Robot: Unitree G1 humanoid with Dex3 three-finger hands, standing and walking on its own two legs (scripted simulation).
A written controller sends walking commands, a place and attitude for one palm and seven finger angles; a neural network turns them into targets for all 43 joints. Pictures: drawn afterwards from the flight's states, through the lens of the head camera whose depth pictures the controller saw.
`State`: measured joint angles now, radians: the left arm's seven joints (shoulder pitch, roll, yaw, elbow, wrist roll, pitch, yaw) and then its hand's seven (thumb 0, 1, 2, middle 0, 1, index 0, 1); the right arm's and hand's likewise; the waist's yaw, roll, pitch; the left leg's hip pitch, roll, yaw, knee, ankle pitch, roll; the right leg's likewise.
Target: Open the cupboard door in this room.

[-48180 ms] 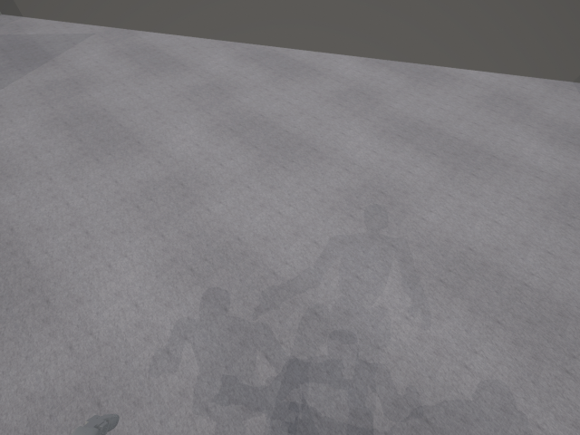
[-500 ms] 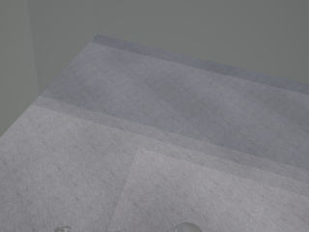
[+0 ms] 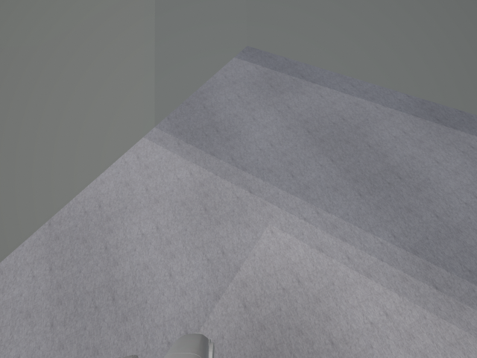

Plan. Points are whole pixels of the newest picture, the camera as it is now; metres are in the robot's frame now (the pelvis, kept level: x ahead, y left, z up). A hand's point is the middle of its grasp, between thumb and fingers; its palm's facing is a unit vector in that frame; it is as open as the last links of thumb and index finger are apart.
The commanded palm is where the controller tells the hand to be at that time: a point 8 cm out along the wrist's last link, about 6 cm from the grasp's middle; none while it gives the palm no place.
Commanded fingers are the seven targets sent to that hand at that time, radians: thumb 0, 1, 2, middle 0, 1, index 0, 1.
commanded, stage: turn to face it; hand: left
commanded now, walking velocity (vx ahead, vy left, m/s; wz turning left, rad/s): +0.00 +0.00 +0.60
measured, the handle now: out of the picture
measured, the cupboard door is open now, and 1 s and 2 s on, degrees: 44 44 44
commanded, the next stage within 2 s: none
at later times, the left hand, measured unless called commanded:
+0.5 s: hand out of the picture +0.03 +0.25 -0.17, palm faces +0.31 -0.91 -0.27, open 7.4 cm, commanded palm none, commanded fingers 0.00 0.90 0.90 -0.20 -0.30 -0.20 -0.30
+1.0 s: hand out of the picture -0.05 +0.16 -0.17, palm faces +0.59 -0.77 -0.25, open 7.3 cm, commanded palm none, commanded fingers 0.00 0.90 0.90 -0.20 -0.30 -0.20 -0.30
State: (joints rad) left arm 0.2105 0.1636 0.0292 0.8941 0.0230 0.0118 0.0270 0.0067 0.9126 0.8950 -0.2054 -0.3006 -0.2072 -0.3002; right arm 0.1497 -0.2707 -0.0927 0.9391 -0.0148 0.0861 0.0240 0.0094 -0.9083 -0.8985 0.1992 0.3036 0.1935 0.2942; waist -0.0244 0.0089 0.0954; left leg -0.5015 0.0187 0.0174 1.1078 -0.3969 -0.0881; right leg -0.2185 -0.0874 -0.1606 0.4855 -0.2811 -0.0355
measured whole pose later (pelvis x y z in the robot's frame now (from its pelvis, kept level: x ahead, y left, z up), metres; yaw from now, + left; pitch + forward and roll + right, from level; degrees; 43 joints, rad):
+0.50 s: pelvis +0.00 +0.01 -0.01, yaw +17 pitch +1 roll +0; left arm 0.14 0.27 0.07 0.89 0.02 0.06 0.00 0.01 0.91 0.90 -0.20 -0.30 -0.20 -0.30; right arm 0.17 -0.21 -0.04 0.92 -0.02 0.03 0.00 0.01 -0.90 -0.90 0.20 0.30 0.20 0.30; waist 0.00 -0.02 0.09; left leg -0.27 -0.02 -0.04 0.49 -0.24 0.01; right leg -0.48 -0.08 0.01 1.00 -0.39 0.12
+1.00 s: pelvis +0.02 -0.03 -0.01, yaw +37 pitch +1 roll +2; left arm 0.22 0.19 0.04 0.89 0.03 0.01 0.02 0.00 0.91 0.89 -0.21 -0.30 -0.21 -0.30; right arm 0.12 -0.25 -0.08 0.95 -0.01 0.09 0.02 0.01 -0.91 -0.90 0.20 0.30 0.19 0.29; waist 0.00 -0.02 0.11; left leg -0.40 0.04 0.07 0.85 -0.43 -0.08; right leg -0.20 -0.13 -0.26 0.53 -0.33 -0.02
